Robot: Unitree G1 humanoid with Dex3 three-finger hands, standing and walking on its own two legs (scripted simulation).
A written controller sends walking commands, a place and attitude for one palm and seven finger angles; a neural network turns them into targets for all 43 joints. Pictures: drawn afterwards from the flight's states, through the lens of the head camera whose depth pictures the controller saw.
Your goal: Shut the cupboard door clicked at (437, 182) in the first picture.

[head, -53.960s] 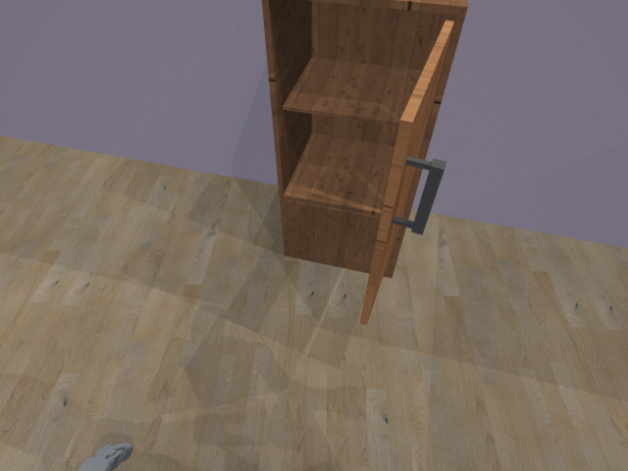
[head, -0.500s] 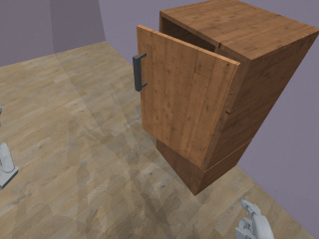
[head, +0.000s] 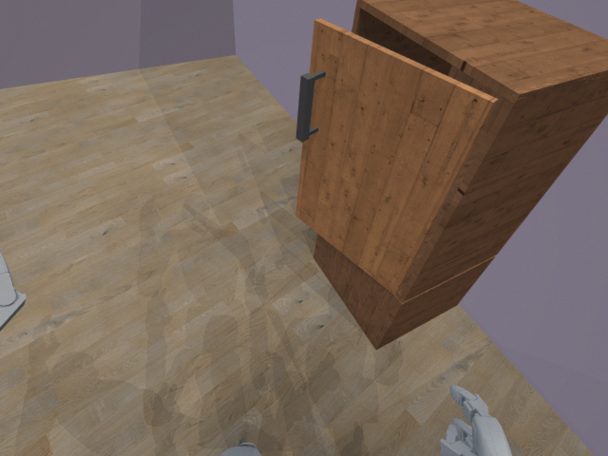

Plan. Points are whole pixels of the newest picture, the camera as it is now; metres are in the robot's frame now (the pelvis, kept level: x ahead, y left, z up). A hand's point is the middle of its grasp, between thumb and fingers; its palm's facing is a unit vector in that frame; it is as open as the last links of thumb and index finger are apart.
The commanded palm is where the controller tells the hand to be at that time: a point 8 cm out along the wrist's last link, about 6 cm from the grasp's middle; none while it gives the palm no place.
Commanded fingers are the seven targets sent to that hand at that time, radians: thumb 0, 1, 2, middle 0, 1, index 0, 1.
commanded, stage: step back with the hand held close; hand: left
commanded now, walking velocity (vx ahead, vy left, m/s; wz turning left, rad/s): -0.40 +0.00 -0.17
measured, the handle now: (311, 106) +0.83 +0.04 +0.02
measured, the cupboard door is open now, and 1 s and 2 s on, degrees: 16 16 16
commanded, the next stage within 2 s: stop stepping back and stand still in 0.12 s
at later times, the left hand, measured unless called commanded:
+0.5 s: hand out of the picture +0.09 +0.28 +0.19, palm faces +0.44 -0.82 -0.37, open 7.4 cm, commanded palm +0.07 +0.30 +0.19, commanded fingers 0.00 0.90 0.90 -0.20 -0.30 -0.20 -0.30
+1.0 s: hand out of the picture +0.03 +0.38 +0.20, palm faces +0.58 -0.72 -0.37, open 7.4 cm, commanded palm -0.02 +0.37 +0.19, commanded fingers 0.00 0.90 0.90 -0.20 -0.30 -0.20 -0.30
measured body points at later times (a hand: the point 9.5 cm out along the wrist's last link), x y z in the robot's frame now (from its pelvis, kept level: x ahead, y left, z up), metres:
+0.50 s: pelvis -0.10 +0.02 -0.01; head -0.19 +0.05 +0.43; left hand +0.06 +0.32 +0.21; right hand -0.04 -0.28 -0.08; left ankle +0.06 +0.09 -0.71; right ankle -0.21 -0.12 -0.72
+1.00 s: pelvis -0.19 +0.08 +0.01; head -0.23 +0.07 +0.46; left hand -0.01 +0.42 +0.22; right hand -0.07 -0.16 -0.09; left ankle -0.18 +0.24 -0.70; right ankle -0.24 +0.01 -0.72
